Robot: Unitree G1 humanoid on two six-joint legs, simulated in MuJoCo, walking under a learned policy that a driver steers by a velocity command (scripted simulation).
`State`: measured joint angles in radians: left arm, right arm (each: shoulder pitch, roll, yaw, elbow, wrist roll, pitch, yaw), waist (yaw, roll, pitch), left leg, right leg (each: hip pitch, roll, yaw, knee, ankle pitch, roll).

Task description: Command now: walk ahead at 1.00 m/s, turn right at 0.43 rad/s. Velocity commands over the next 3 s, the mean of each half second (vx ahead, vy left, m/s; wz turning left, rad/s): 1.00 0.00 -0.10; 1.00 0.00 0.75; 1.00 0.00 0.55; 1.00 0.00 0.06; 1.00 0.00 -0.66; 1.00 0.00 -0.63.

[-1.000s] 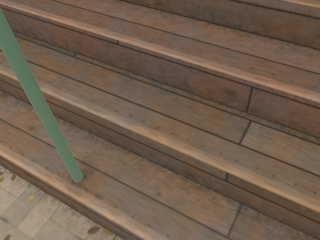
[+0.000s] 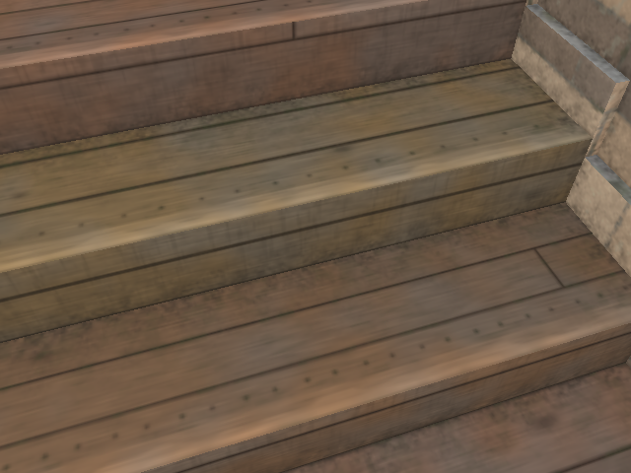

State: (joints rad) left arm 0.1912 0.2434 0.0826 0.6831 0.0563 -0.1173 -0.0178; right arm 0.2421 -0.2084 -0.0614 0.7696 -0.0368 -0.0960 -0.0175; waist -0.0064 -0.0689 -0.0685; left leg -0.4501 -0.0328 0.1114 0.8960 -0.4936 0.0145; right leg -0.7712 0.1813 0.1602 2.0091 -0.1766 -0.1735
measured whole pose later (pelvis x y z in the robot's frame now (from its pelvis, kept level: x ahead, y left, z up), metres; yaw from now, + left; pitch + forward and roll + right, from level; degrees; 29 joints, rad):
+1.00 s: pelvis +0.88 +0.07 +0.47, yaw +24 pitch +5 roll -3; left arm 0.02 0.13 -0.03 0.57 0.03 -0.10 0.05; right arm 0.39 -0.26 -0.12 0.82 -0.02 -0.13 0.02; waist -0.03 0.07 -0.05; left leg -0.54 -0.17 -0.15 1.63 -0.04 0.13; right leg -0.65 -0.02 -0.12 1.07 -0.51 -0.04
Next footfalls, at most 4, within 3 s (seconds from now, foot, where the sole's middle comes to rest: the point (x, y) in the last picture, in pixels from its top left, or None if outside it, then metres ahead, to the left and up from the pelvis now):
0.22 right None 0.37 -0.07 -0.56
0.60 left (289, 330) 0.63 0.07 -0.39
0.88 right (339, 128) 0.98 -0.02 -0.23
1.26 left None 1.17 0.29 -0.06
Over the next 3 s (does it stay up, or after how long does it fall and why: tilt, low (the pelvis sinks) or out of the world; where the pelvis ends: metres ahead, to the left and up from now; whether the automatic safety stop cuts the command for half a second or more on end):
stays up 2.40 0.71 1.39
